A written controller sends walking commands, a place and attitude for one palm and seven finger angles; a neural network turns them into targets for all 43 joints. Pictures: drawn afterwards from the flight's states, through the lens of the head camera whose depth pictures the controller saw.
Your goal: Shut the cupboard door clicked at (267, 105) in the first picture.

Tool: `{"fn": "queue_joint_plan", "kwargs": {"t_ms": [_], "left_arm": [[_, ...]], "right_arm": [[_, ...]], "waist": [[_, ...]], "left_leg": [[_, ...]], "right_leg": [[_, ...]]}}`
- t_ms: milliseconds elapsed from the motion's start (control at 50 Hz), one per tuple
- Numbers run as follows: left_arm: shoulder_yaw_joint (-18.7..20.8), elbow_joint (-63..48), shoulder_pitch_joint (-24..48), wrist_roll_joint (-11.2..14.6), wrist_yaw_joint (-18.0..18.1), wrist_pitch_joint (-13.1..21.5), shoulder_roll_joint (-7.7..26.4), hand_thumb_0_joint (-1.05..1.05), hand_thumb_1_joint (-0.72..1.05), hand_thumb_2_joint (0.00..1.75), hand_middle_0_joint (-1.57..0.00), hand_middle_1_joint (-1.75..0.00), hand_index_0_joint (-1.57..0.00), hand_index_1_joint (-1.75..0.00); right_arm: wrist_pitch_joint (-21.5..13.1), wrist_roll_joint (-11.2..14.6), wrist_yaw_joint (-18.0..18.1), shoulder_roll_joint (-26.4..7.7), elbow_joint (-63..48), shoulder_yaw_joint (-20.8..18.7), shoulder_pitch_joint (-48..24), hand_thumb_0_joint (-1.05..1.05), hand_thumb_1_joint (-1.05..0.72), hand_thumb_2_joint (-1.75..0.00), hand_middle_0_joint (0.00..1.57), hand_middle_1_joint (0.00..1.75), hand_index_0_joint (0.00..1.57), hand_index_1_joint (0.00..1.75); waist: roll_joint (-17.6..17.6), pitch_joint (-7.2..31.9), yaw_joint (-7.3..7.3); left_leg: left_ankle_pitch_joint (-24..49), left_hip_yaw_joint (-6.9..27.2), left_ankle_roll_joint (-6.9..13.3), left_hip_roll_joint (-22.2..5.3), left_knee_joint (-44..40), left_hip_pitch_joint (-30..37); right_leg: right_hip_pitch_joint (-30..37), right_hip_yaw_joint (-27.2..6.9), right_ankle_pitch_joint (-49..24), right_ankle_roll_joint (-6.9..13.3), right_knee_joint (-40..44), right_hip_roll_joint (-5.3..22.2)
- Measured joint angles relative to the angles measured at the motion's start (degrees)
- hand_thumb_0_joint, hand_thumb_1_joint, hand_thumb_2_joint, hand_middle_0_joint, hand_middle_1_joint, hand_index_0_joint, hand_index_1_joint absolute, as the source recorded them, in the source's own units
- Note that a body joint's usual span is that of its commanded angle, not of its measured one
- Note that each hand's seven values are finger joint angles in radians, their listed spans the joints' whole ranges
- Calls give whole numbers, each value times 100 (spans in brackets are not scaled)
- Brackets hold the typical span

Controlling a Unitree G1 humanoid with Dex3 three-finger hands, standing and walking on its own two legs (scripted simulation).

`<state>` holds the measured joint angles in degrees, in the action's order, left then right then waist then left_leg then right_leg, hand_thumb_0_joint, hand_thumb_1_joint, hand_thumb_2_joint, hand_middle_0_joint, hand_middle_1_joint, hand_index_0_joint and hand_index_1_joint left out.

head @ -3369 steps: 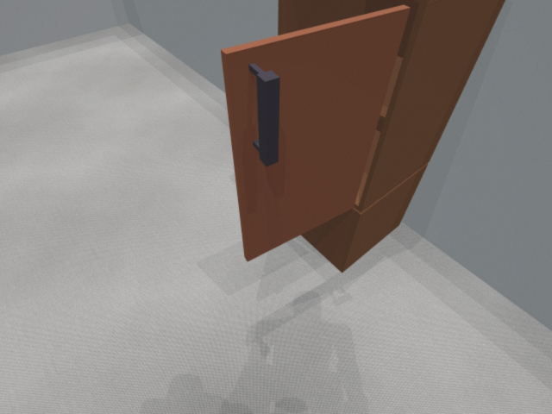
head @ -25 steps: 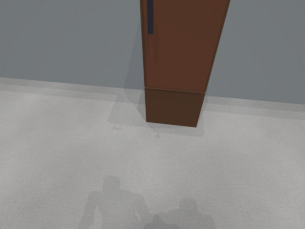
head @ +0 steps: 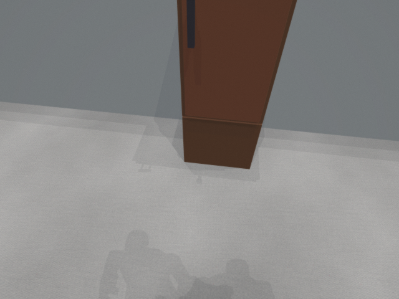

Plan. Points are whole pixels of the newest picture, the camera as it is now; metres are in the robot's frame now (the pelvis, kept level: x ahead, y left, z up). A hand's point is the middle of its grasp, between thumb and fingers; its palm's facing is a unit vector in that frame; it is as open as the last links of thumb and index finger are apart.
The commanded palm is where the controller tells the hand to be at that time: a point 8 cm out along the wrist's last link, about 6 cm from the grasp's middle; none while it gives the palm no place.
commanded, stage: look to check the result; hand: left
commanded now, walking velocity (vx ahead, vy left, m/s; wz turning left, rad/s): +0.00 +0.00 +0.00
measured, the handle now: (191, 21) +1.02 +0.08 +0.13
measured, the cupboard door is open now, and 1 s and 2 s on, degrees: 0 0 0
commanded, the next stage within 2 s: stand and wait in 0.54 s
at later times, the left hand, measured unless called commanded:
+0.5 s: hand out of the picture +0.07 +0.23 -0.16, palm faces +0.00 -0.95 -0.31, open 7.4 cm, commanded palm none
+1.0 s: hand out of the picture +0.09 +0.21 -0.16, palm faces -0.01 -0.95 -0.31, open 7.4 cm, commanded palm none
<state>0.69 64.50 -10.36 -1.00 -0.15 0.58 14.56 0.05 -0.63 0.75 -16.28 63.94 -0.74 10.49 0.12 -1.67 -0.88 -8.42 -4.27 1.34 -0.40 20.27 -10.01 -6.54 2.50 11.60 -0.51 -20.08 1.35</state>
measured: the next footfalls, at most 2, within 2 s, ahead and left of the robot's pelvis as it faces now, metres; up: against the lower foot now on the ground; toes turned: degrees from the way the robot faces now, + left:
none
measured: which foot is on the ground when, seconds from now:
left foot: down 0.00-1.00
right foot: down 0.00-1.00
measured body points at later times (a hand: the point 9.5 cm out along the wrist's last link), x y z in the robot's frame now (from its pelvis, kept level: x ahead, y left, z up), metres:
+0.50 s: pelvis +0.02 -0.01 +0.00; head +0.03 -0.01 +0.45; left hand +0.07 +0.28 -0.14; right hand +0.09 -0.29 -0.14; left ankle +0.03 +0.10 -0.75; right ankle -0.01 -0.12 -0.75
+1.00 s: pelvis +0.03 -0.02 +0.00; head +0.04 -0.02 +0.45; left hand +0.09 +0.26 -0.14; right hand +0.09 -0.30 -0.14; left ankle +0.03 +0.10 -0.75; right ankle -0.01 -0.12 -0.75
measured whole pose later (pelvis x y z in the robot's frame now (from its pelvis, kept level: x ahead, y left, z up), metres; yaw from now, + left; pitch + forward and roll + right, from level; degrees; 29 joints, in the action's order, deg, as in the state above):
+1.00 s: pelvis +0.03 -0.02 +0.00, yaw +0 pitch -1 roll +0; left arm 0.9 65.2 -9.1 -0.8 0.1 0.8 16.4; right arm 0.2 -0.5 0.9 -17.5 64.4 0.0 8.4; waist 0.8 -2.2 -0.7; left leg -9.9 -3.5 -0.3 -1.3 17.8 -6.4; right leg -2.3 3.1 12.8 0.7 -16.5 0.2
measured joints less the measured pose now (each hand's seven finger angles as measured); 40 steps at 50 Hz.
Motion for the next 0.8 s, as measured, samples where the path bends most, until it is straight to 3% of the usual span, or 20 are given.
{"fn": "queue_joint_plan", "kwargs": {"t_ms": [320,800], "left_arm": [[21,116,2,15,11,7,234,1,91,90,-20,-30,-20,-30],[2,48,143,16,18,39,181,1,91,90,-20,-30,-20,-30]], "right_arm": [[6,16,-10,-96,21,34,-220,1,-91,-90,20,30,20,30],[4,12,3,-142,12,56,-298,1,-91,-90,20,30,20,30]], "waist": [[86,-67,55],[38,-21,29]], "left_leg": [[-53,38,-48,-21,-117,132],[-139,69,-135,-74,-215,317]], "right_leg": [[176,36,28,30,191,-33],[390,61,97,94,343,-95]]}}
